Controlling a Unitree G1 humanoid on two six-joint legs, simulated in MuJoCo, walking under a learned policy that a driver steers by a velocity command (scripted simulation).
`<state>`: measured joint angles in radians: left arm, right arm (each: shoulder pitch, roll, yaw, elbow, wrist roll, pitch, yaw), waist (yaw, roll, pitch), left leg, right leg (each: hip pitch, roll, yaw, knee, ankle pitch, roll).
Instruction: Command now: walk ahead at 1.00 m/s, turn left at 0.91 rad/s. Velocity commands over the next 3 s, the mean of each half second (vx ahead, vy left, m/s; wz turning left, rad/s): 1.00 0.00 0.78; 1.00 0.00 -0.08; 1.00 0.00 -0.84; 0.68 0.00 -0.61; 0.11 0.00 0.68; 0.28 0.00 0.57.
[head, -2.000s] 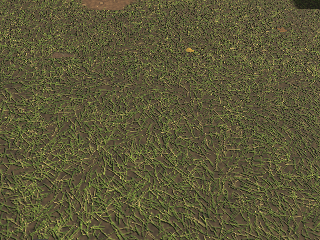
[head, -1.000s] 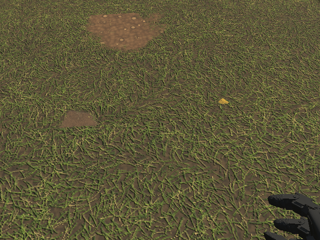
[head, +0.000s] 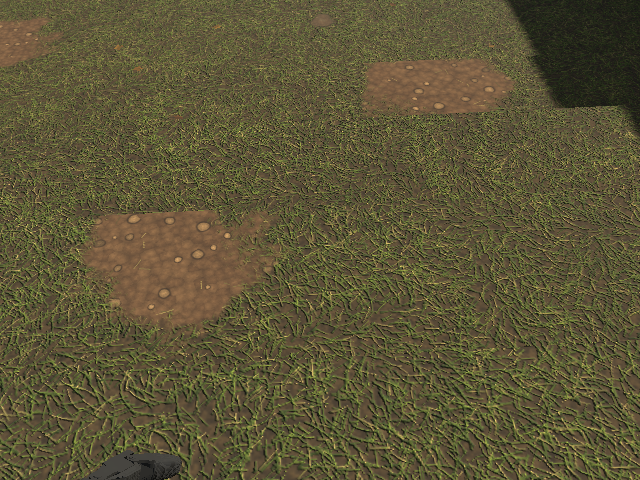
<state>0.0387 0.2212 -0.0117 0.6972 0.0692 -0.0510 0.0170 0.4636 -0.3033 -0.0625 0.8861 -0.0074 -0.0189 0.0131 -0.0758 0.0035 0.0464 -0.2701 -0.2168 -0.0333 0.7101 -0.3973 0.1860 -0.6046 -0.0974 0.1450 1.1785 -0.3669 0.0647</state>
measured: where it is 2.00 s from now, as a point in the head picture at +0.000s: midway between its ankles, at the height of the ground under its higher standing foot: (258, 204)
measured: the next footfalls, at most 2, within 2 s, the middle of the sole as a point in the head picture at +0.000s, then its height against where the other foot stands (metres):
right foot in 0.32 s outside the picture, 0.19 m lower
left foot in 0.70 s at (276, 415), level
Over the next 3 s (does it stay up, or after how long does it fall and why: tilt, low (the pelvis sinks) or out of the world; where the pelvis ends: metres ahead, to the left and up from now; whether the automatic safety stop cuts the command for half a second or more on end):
stays up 2.00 0.09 -0.54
